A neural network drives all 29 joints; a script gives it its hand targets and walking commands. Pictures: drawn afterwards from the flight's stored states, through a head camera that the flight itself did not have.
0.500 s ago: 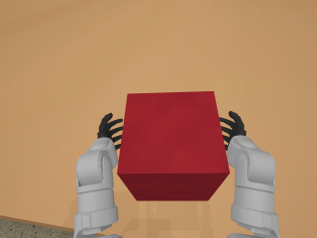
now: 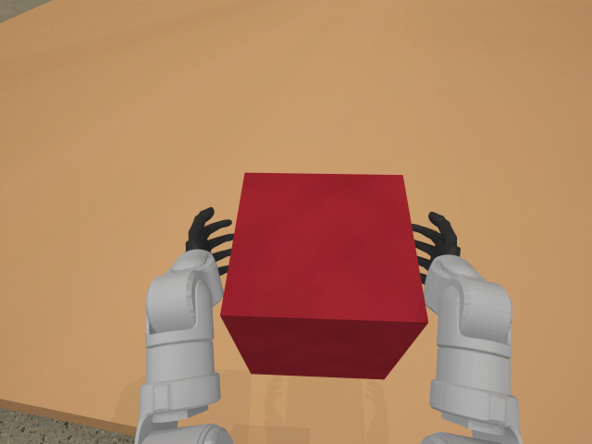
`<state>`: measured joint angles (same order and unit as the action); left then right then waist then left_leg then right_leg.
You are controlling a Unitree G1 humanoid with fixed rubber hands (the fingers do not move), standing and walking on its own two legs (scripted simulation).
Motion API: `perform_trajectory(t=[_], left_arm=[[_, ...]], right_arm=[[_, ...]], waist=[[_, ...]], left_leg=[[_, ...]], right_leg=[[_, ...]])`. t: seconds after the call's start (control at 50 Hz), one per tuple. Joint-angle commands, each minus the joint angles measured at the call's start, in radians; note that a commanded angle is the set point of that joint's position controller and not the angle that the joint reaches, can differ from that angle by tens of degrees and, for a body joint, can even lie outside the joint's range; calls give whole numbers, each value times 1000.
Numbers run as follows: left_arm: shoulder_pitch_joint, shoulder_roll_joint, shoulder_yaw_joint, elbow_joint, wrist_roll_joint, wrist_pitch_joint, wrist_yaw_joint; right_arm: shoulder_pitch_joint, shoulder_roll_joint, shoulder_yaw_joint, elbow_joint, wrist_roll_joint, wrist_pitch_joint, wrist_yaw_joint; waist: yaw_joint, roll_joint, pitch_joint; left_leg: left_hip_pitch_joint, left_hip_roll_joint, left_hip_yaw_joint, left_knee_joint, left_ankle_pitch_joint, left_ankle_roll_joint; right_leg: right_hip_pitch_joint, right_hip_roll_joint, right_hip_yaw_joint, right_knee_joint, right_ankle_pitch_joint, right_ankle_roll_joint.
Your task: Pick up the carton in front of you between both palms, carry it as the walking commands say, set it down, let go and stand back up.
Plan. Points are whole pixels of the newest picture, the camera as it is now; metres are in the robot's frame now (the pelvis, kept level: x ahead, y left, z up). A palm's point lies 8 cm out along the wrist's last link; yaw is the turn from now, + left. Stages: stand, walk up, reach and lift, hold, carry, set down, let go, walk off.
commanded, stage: carry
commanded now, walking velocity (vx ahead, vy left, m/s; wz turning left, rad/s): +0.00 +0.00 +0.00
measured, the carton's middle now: (319, 283) +0.33 +0.00 +0.04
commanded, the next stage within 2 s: none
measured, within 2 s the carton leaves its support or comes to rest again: neither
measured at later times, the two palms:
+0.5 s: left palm (187, 281) +0.29 +0.17 +0.11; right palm (436, 286) +0.29 -0.14 +0.11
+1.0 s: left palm (183, 287) +0.28 +0.17 +0.11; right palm (436, 292) +0.28 -0.14 +0.11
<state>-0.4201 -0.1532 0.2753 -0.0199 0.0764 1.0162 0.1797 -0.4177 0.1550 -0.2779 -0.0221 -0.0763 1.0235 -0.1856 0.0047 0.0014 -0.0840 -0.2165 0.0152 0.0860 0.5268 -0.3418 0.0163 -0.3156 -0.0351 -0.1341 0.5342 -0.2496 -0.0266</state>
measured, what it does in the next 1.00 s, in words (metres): stands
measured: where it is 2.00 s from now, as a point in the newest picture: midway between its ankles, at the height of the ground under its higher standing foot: outside the picture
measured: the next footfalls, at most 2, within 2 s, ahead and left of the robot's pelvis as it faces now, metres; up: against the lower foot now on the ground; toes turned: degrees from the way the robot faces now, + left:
none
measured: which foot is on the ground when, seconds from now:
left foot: down 0.00-1.00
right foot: down 0.00-1.00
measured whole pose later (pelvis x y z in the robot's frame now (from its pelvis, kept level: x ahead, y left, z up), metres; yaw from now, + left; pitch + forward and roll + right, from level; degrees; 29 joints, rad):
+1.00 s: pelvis -0.04 +0.01 +0.00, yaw +0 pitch +1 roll +0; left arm -0.43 -0.16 0.29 -0.01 0.08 1.02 0.18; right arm -0.44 0.16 -0.29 0.00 -0.08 1.03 -0.18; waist 0.00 0.00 -0.07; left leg -0.26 -0.01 0.09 0.53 -0.29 0.04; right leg -0.35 -0.06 -0.13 0.51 -0.18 -0.01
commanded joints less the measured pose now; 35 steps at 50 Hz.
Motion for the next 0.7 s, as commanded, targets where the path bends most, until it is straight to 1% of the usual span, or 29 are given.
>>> perform_trajectory(t=[0.0, 0.24, 0.68], left_arm=[[-554, -730, -581, -36, -142, -7, 0], [-579, -749, -584, -30, -146, -7, 1], [-570, -743, -575, -32, -135, -3, 1]], right_arm=[[-568, 720, 579, -41, 139, -18, 0], [-588, 735, 573, -31, 139, -19, 1], [-596, 744, 582, -35, 148, -16, 4]], waist=[[-1, 10, -289], [-3, 11, -287], [-6, -1, -290]], left_leg=[[26, 138, -93, -74, 346, 25], [4, 135, -100, -90, 293, 34], [-12, 128, -107, -92, 255, 39]], right_leg=[[166, -124, 110, -44, 257, -13], [154, -125, 108, -61, 197, -5], [151, -131, 112, -69, 179, 0]])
